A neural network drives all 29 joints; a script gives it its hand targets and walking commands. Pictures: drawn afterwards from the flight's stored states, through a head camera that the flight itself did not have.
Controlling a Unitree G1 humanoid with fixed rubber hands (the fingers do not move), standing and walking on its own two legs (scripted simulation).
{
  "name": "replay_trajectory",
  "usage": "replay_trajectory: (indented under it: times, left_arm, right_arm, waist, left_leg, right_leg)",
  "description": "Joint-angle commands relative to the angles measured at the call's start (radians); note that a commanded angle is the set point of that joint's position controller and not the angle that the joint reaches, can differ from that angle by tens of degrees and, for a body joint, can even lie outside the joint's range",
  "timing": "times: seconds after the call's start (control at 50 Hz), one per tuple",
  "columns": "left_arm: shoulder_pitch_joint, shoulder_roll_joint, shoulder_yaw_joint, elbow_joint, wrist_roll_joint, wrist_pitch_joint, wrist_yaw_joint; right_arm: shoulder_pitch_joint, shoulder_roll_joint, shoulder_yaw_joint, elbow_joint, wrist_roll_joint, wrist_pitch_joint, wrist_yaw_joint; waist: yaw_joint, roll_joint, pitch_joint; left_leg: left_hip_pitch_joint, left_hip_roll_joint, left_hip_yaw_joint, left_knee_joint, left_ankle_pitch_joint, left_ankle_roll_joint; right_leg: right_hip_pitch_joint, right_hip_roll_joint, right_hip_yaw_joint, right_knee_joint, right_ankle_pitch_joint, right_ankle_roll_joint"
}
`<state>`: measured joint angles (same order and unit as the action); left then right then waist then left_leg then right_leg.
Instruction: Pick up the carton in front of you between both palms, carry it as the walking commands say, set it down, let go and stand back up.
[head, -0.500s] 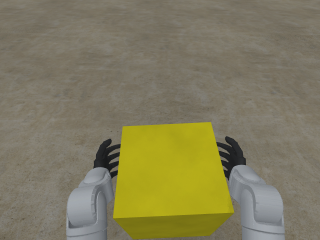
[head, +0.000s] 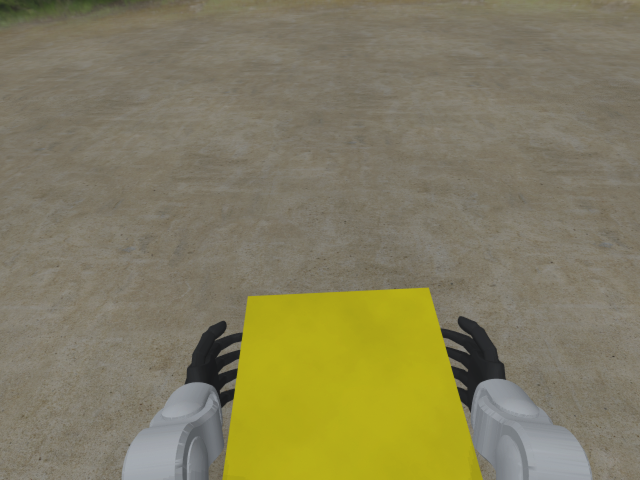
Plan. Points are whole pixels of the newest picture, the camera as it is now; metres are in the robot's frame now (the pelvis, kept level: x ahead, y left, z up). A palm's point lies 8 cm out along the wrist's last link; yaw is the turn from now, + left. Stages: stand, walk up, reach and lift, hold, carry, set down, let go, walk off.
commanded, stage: carry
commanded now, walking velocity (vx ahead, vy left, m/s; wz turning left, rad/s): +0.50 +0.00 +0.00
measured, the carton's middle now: (344, 421) +0.22 +0.00 +0.02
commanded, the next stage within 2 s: none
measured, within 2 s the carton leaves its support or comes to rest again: neither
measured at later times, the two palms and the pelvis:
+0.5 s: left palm (240, 218) +0.53 +0.16 +0.10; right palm (419, 219) +0.52 -0.14 +0.10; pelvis +0.30 +0.02 +0.00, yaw -2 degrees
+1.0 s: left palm (270, 148) +0.81 +0.14 +0.09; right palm (404, 146) +0.80 -0.16 +0.09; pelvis +0.58 +0.00 -0.01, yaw -2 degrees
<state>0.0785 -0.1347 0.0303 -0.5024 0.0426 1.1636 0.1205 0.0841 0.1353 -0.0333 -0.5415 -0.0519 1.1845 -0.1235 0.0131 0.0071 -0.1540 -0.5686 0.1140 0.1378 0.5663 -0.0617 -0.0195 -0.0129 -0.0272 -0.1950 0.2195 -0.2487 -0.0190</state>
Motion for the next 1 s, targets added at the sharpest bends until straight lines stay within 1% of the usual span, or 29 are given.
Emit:
replay_trajectory:
  times: [0.0,0.04,0.08,0.1,0.12,0.14,0.16,0.18,0.22,0.24,0.32,0.4,0.48,0.52,0.54,0.56,0.58,0.6,0.62,0.64,0.68,0.7,0.72,0.78,0.86,0.9,0.92,0.96,0.98]
  left_arm:
    - [-0.386,-0.668,-0.597,-0.111,-0.247,0.015,-0.090]
    - [-0.405,-0.633,-0.585,-0.102,-0.243,0.029,-0.077]
    - [-0.424,-0.609,-0.579,-0.094,-0.238,0.042,-0.063]
    - [-0.439,-0.595,-0.578,-0.105,-0.239,0.047,-0.057]
    - [-0.429,-0.599,-0.585,-0.125,-0.242,0.050,-0.054]
    - [-0.454,-0.608,-0.595,-0.111,-0.251,0.053,-0.052]
    - [-0.458,-0.658,-0.611,-0.112,-0.268,0.050,-0.057]
    - [-0.477,-0.709,-0.622,-0.111,-0.274,0.044,-0.069]
    - [-0.472,-0.786,-0.627,-0.096,-0.263,0.028,-0.089]
    - [-0.462,-0.810,-0.627,-0.089,-0.257,0.020,-0.094]
    - [-0.437,-0.816,-0.628,-0.111,-0.245,0.005,-0.096]
    - [-0.420,-0.749,-0.617,-0.121,-0.242,0.015,-0.082]
    - [-0.398,-0.676,-0.597,-0.106,-0.240,0.036,-0.076]
    - [-0.384,-0.651,-0.583,-0.090,-0.238,0.045,-0.075]
    - [-0.370,-0.647,-0.573,-0.079,-0.237,0.047,-0.076]
    - [-0.366,-0.647,-0.564,-0.068,-0.234,0.049,-0.076]
    - [-0.337,-0.644,-0.554,-0.048,-0.227,0.049,-0.077]
    - [-0.320,-0.628,-0.547,-0.032,-0.219,0.045,-0.079]
    - [-0.330,-0.668,-0.561,-0.033,-0.231,0.037,-0.084]
    - [-0.349,-0.714,-0.578,-0.061,-0.248,0.028,-0.096]
    - [-0.403,-0.828,-0.609,-0.096,-0.265,-0.001,-0.121]
    - [-0.433,-0.864,-0.626,-0.112,-0.273,-0.017,-0.130]
    - [-0.444,-0.877,-0.641,-0.117,-0.281,-0.028,-0.139]
    - [-0.401,-0.855,-0.656,-0.137,-0.292,-0.049,-0.155]
    - [-0.337,-0.788,-0.648,-0.159,-0.287,-0.044,-0.146]
    - [-0.330,-0.753,-0.634,-0.172,-0.275,-0.031,-0.135]
    - [-0.337,-0.733,-0.626,-0.181,-0.270,-0.023,-0.127]
    - [-0.360,-0.695,-0.615,-0.189,-0.266,0.001,-0.111]
    - [-0.362,-0.673,-0.609,-0.182,-0.261,0.016,-0.104]
  right_arm:
    - [-0.413,0.691,0.615,-0.091,0.249,-0.001,0.082]
    - [-0.430,0.646,0.594,-0.080,0.249,0.013,0.072]
    - [-0.406,0.617,0.565,-0.038,0.246,0.021,0.060]
    - [-0.406,0.607,0.550,-0.030,0.242,0.022,0.056]
    - [-0.400,0.603,0.543,-0.029,0.245,0.023,0.056]
    - [-0.407,0.620,0.538,-0.016,0.256,0.024,0.058]
    - [-0.406,0.656,0.554,-0.039,0.263,0.017,0.063]
    - [-0.437,0.713,0.565,-0.058,0.267,0.008,0.069]
    - [-0.473,0.793,0.601,-0.062,0.283,-0.008,0.091]
    - [-0.474,0.822,0.617,-0.068,0.293,-0.015,0.102]
    - [-0.469,0.798,0.640,-0.106,0.309,-0.022,0.117]
    - [-0.447,0.720,0.627,-0.110,0.297,-0.012,0.104]
    - [-0.408,0.666,0.600,-0.077,0.265,0.007,0.085]
    - [-0.400,0.650,0.593,-0.066,0.251,0.017,0.077]
    - [-0.408,0.649,0.592,-0.063,0.248,0.020,0.075]
    - [-0.393,0.650,0.595,-0.053,0.245,0.022,0.073]
    - [-0.404,0.643,0.593,-0.058,0.241,0.025,0.072]
    - [-0.396,0.649,0.593,-0.063,0.243,0.030,0.074]
    - [-0.398,0.659,0.608,-0.068,0.252,0.028,0.080]
    - [-0.401,0.708,0.625,-0.068,0.262,0.017,0.090]
    - [-0.460,0.831,0.661,-0.085,0.281,-0.008,0.114]
    - [-0.469,0.869,0.668,-0.083,0.280,-0.027,0.121]
    - [-0.453,0.882,0.665,-0.075,0.268,-0.043,0.124]
    - [-0.392,0.883,0.670,-0.079,0.240,-0.071,0.113]
    - [-0.363,0.823,0.678,-0.132,0.238,-0.063,0.098]
    - [-0.389,0.784,0.683,-0.164,0.258,-0.046,0.097]
    - [-0.402,0.767,0.683,-0.173,0.271,-0.036,0.097]
    - [-0.405,0.723,0.665,-0.171,0.281,-0.013,0.094]
    - [-0.411,0.693,0.648,-0.165,0.277,-0.002,0.090]
  waist:
    - [0.005,-0.142,0.021]
    - [0.006,-0.153,0.019]
    - [-0.025,-0.081,-0.089]
    - [-0.045,0.058,-0.159]
    - [-0.025,0.308,-0.228]
    - [-0.032,0.269,-0.186]
    - [-0.036,0.229,-0.223]
    - [-0.034,0.148,-0.205]
    - [-0.024,0.065,-0.187]
    - [-0.025,0.076,-0.178]
    - [-0.026,0.107,-0.109]
    - [-0.030,0.120,-0.055]
    - [-0.035,0.136,-0.002]
    - [-0.033,0.141,0.015]
    - [-0.018,0.122,0.002]
    - [-0.009,0.075,-0.055]
    - [0.020,-0.046,-0.118]
    - [0.015,-0.311,-0.191]
    - [0.015,-0.313,-0.182]
    - [0.014,-0.207,-0.196]
    - [0.002,-0.082,-0.177]
    - [-0.004,-0.078,-0.175]
    - [-0.008,-0.105,-0.178]
    - [-0.012,-0.147,-0.171]
    - [-0.006,-0.193,-0.141]
    - [0.000,-0.186,-0.129]
    - [-0.001,-0.173,-0.121]
    - [-0.009,-0.102,-0.100]
    - [-0.008,-0.040,-0.132]
  left_leg:
    - [0.039,-0.022,0.048,-0.045,0.033,0.005]
    - [0.106,-0.041,0.091,-0.079,-0.024,0.019]
    - [0.414,-0.097,0.134,-0.110,-0.142,0.053]
    - [0.606,0.063,-0.109,-0.179,-0.249,0.092]
    - [0.759,0.295,-0.561,-0.322,-0.354,0.178]
    - [0.800,0.338,-0.640,-0.377,-0.237,0.241]
    - [0.769,0.325,-0.538,-0.344,-0.106,0.232]
    - [0.681,0.294,-0.454,-0.335,-0.072,0.211]
    - [0.559,0.242,-0.301,-0.381,-0.168,0.150]
    - [0.534,0.222,-0.244,-0.400,-0.171,0.133]
    - [0.511,0.203,-0.150,-0.468,-0.206,0.148]
    - [0.544,0.158,-0.064,-0.459,-0.112,0.140]
    - [0.569,0.147,-0.025,-0.424,-0.017,0.133]
    - [0.570,0.140,0.001,-0.359,0.034,0.116]
    - [0.537,0.119,0.039,-0.261,0.093,0.098]
    - [0.464,0.081,0.096,-0.091,0.183,0.063]
    - [0.273,0.025,0.106,0.167,0.091,0.021]
    - [0.037,-0.082,0.068,0.439,-0.233,-0.021]
    - [-0.142,-0.098,-0.024,0.615,-0.412,-0.006]
    - [-0.161,-0.048,-0.099,0.696,-0.412,0.017]
    - [-0.101,0.013,-0.131,0.621,-0.279,0.031]
    - [-0.059,0.028,-0.123,0.540,-0.245,0.022]
    - [-0.031,0.013,-0.092,0.488,-0.226,0.014]
    - [0.026,-0.024,-0.031,0.296,-0.185,0.003]
    - [0.107,-0.068,0.036,0.063,-0.077,0.002]
    - [0.158,-0.074,0.055,-0.003,0.003,0.005]
    - [0.204,-0.074,0.065,-0.047,0.049,0.009]
    - [0.354,-0.051,0.068,-0.213,0.221,0.009]
    - [0.495,0.023,0.008,-0.178,0.416,0.020]
  right_leg:
    - [-0.021,-0.230,0.102,-0.090,0.164,-0.089]
    - [-0.004,-0.222,0.081,-0.012,0.260,-0.079]
    - [-0.096,-0.156,-0.009,0.298,0.439,-0.032]
    - [-0.270,-0.107,-0.017,0.557,0.293,0.010]
    - [-0.531,0.016,0.012,0.814,-0.132,0.046]
    - [-0.688,0.025,0.113,0.963,-0.218,0.027]
    - [-0.698,-0.040,0.157,1.048,-0.203,0.009]
    - [-0.679,-0.079,0.188,1.043,-0.149,0.000]
    - [-0.608,-0.132,0.203,0.909,-0.025,0.001]
    - [-0.586,-0.123,0.174,0.848,0.003,0.008]
    - [-0.596,-0.109,0.111,0.610,0.053,0.033]
    - [-0.583,-0.086,0.052,0.408,0.152,0.039]
    - [-0.546,-0.062,0.002,0.311,0.163,0.032]
    - [-0.472,-0.041,-0.037,0.264,0.133,0.021]
    - [-0.363,-0.014,-0.072,0.213,0.131,0.016]
    - [-0.171,0.003,-0.079,0.197,0.090,0.003]
    - [0.050,-0.124,0.133,0.142,-0.019,-0.032]
    - [0.221,-0.359,0.578,0.033,-0.077,-0.124]
    - [0.282,-0.426,0.704,-0.024,0.002,-0.208]
    - [0.225,-0.421,0.604,-0.005,0.091,-0.196]
    - [0.087,-0.360,0.405,-0.006,0.265,-0.131]
    - [0.055,-0.328,0.309,-0.007,0.358,-0.096]
    - [0.033,-0.306,0.233,-0.003,0.446,-0.079]
    - [0.035,-0.252,0.099,0.024,0.603,-0.076]
    - [0.030,-0.224,0.017,0.059,0.713,-0.072]
    - [0.019,-0.217,0.001,0.094,0.681,-0.056]
    - [-0.002,-0.208,-0.005,0.127,0.639,-0.046]
    - [-0.074,-0.162,-0.026,0.225,0.498,0.001]
    - [-0.156,-0.147,-0.014,0.270,0.382,0.032]
